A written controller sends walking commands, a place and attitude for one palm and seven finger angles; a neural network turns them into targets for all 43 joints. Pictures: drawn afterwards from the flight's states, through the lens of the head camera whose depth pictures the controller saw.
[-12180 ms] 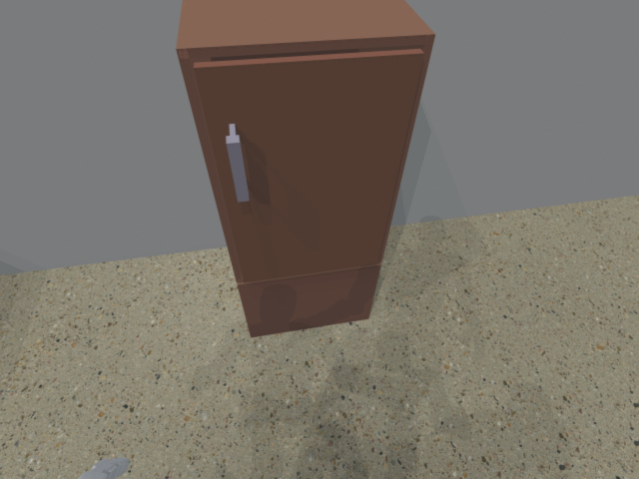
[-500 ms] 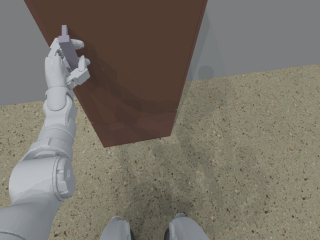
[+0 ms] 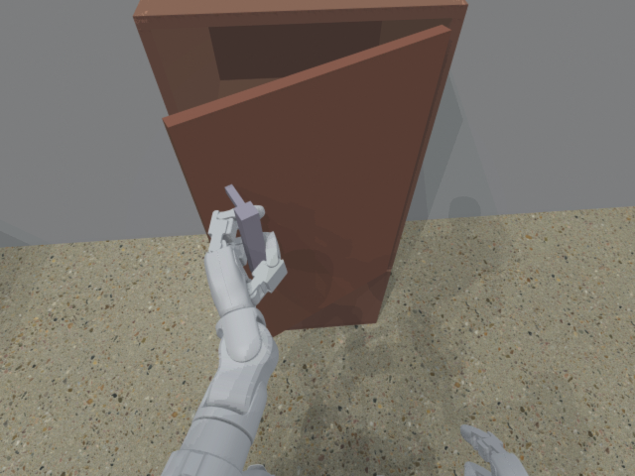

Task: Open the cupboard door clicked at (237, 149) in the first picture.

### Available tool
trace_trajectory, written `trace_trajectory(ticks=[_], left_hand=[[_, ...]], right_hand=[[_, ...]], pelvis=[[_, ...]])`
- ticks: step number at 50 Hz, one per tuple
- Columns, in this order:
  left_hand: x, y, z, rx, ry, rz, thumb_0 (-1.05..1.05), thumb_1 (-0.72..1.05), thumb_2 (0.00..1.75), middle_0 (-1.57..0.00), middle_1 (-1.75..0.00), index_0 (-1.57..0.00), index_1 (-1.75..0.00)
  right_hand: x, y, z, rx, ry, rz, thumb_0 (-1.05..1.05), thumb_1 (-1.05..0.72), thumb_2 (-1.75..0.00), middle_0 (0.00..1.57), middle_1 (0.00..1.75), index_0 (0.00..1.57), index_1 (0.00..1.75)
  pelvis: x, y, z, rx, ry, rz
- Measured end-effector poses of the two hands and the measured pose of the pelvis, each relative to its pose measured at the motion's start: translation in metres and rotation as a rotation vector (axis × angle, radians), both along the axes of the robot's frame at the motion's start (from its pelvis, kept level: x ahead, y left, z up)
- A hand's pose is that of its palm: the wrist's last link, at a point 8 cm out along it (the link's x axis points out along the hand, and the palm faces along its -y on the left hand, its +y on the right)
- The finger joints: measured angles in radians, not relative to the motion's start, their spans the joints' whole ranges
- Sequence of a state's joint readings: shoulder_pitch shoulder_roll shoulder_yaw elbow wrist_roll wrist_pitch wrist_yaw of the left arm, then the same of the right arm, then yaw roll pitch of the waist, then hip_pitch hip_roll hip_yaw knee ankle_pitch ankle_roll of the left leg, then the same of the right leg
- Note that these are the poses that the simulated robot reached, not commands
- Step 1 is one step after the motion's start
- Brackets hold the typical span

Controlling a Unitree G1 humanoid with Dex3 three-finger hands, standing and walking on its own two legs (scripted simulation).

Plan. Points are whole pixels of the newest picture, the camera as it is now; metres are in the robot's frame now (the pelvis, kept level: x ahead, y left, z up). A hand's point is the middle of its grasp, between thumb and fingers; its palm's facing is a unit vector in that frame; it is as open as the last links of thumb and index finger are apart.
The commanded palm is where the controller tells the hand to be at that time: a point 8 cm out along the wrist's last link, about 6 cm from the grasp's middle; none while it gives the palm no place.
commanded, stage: pull the door open along its arc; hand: left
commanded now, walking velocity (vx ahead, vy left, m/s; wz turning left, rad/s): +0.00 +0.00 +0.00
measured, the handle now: (246, 233) +0.41 +0.11 +0.07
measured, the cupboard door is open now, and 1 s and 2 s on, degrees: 28 43 42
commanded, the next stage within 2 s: open thumb and fingers to let go in 0.36 s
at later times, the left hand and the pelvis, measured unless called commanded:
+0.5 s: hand (336, 315) +0.29 -0.01 +0.07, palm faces +0.25 -0.97 -0.06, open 6.7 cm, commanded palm +0.25 +0.04 +0.06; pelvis +0.01 -0.06 +0.01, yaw +2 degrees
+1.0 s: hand (321, 309) +0.30 +0.01 +0.06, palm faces +0.42 -0.91 -0.05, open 12.9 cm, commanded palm +0.26 +0.04 +0.06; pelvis -0.02 -0.07 -0.01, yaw +1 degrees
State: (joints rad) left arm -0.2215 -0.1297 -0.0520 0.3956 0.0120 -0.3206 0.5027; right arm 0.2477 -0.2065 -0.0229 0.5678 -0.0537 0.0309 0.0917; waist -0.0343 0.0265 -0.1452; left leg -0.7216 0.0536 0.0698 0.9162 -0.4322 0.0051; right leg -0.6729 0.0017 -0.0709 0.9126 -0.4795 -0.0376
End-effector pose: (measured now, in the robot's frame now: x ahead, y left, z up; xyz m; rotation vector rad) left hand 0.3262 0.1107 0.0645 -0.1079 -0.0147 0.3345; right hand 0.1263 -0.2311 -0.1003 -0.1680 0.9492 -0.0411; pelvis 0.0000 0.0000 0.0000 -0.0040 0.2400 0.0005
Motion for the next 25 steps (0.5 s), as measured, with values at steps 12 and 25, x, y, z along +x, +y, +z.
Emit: trace_trajectory(ticks=[12,25], left_hand=[[-0.051,-0.050,0.011,0.104,0.108,-0.088,0.02,0.64,0.70,-0.30,-1.26,-0.34,-1.32],[-0.070,-0.073,0.013,0.144,0.118,-0.086,0.01,0.63,0.81,-0.27,-1.17,-0.29,-1.27]], right_hand=[[0.071,0.016,0.028,0.102,-0.207,0.091,0.01,-0.90,-0.90,0.20,0.29,0.20,0.30],[0.064,-0.039,0.020,0.050,-0.176,0.051,0.01,-0.90,-0.90,0.21,0.29,0.20,0.30]], pelvis=[[0.007,-0.029,0.006,0.021,-0.079,0.027],[0.013,-0.062,0.007,0.053,-0.092,0.019]])
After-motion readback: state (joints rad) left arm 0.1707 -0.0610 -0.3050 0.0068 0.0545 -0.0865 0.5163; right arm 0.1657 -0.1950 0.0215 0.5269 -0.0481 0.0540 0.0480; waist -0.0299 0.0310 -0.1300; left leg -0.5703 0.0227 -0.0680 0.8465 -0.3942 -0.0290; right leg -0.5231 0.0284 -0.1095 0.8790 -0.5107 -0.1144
